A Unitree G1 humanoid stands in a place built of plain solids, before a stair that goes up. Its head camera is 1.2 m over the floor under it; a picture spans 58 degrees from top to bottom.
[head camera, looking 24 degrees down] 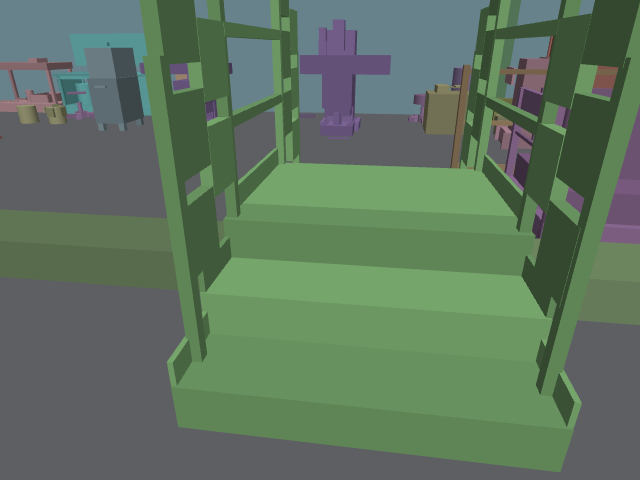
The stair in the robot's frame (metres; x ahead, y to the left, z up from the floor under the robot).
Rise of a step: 0.18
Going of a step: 0.30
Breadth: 1.25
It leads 8 degrees to the right of straight ahead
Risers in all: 3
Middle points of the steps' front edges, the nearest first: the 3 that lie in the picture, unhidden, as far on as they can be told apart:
1.02 -0.13 0.18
1.31 -0.17 0.36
1.61 -0.21 0.54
